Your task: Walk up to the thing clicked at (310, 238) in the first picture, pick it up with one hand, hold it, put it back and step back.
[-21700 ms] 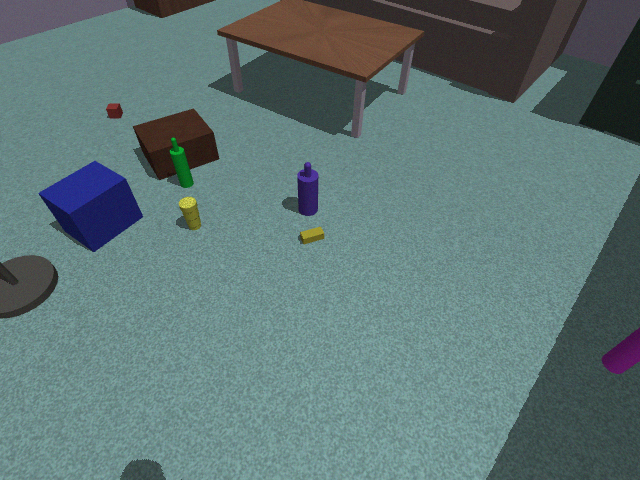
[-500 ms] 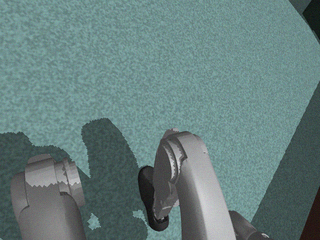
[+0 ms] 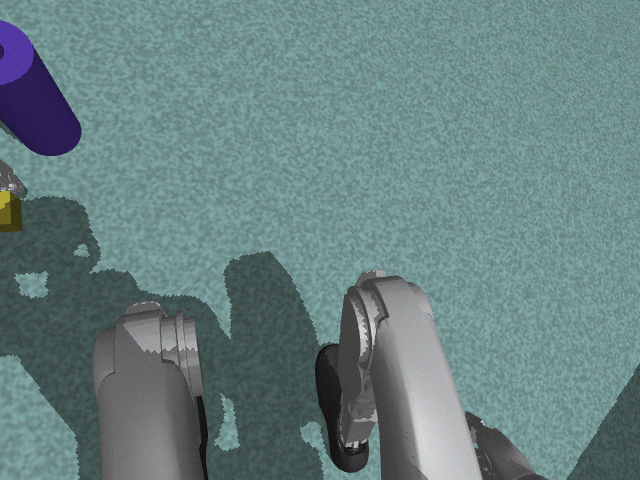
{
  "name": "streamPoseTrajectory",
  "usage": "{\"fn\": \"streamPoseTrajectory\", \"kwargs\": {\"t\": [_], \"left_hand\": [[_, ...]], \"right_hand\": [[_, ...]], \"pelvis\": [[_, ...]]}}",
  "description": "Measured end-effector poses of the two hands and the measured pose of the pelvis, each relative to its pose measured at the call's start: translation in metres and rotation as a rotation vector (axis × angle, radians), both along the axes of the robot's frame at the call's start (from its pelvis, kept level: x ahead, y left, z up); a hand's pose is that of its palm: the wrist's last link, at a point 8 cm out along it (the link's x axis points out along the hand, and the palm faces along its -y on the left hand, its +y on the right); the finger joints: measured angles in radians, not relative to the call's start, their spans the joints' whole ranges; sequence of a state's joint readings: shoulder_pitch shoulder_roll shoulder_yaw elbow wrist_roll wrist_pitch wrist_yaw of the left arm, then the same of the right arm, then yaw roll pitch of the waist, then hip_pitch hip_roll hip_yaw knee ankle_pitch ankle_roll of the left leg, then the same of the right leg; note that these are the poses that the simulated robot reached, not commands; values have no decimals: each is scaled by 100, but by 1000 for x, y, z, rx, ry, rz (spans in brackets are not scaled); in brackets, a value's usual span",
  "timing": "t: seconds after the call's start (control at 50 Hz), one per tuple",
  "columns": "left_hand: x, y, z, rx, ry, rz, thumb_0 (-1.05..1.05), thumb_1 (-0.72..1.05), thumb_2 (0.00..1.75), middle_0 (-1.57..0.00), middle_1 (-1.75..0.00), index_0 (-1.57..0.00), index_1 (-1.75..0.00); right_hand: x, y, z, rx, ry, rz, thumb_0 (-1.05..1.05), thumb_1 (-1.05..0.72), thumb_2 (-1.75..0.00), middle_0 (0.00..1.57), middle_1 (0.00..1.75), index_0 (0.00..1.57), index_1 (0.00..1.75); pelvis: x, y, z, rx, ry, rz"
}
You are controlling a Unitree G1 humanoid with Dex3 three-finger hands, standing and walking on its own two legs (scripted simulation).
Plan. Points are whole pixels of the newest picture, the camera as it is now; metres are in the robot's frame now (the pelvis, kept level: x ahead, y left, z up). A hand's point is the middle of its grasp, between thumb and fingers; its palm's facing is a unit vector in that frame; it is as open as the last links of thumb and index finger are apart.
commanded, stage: lift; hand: left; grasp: from above
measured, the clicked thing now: out of the picture +0.44 +0.38 -0.20
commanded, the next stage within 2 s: hold in 1.80 s
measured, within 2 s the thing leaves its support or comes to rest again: neither
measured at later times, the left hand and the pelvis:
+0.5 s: hand out of the picture +0.40 +0.36 -0.08, palm faces -0.47 -0.10 -0.87, open 7.0 cm; pelvis +0.00 +0.00 +0.05, yaw +2 degrees
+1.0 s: hand out of the picture +0.35 +0.33 +0.12, palm faces -0.42 -0.14 -0.90, open 7.1 cm; pelvis +0.00 +0.01 +0.20, yaw +5 degrees
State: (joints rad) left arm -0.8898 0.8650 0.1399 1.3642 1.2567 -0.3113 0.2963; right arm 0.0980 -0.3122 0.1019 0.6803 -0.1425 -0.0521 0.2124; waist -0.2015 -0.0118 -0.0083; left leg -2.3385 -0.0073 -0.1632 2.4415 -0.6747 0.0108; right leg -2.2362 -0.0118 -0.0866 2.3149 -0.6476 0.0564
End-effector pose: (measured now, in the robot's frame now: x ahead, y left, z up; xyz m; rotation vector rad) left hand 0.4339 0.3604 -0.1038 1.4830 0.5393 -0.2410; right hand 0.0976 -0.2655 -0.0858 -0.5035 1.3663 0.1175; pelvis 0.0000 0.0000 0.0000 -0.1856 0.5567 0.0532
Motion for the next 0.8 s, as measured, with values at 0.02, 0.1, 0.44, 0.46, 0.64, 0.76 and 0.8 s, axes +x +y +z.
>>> {"fn": "streamPoseTrajectory", "kwargs": {"t": [0.02, 0.1, 0.44, 0.46, 0.64, 0.76, 0.8], "left_hand": [[0, 0, 2, -1, -2, -2, 1, 46, 4, -99, -11, -104, -8], [2, 2, 10, 3, -18, -9, 1, 46, 4, -99, -11, -104, -8], [-17, 2, 63, -3, 11, 11, 0, 45, 6, -99, -12, -103, -9], [-19, 2, 69, -4, 10, 7, 0, 45, 7, -99, -12, -103, -9], [-42, 2, 125, -7, -15, -3, 0, 44, 9, -98, -15, -101, -13], [-55, -6, 168, -18, -37, -10, 0, 44, 9, -96, -18, -100, -17], [-59, -8, 185, -21, -48, -8, 0, 44, 10, -96, -19, -99, -17]], "right_hand": [[-3, -1, 1, -6, 6, -7, 0, -91, -90, 20, 30, 20, 30], [-15, -5, 4, -31, 32, -33, 0, -91, -90, 20, 30, 20, 30], [-23, -4, 31, -38, 18, -154, 0, -92, -90, 20, 30, 20, 30], [-21, -4, 33, -36, 11, -155, 0, -92, -90, 20, 30, 20, 30], [14, 2, 62, -9, -92, -147, 0, -92, -90, 20, 30, 20, 30], [38, 10, 92, 11, -167, -149, 0, -92, -90, 20, 30, 20, 30], [45, 12, 104, 16, -188, -149, 0, -91, -90, 20, 30, 20, 30]], "pelvis": [[0, 0, 1, 1, 0, 0], [-1, 0, 3, 2, 3, 2], [-4, 3, 39, 17, 39, 21], [-4, 3, 42, 19, 40, 22], [-5, 4, 79, 34, 42, 31], [-4, 4, 111, 44, 29, 38], [-4, 4, 124, 49, 20, 41]]}}
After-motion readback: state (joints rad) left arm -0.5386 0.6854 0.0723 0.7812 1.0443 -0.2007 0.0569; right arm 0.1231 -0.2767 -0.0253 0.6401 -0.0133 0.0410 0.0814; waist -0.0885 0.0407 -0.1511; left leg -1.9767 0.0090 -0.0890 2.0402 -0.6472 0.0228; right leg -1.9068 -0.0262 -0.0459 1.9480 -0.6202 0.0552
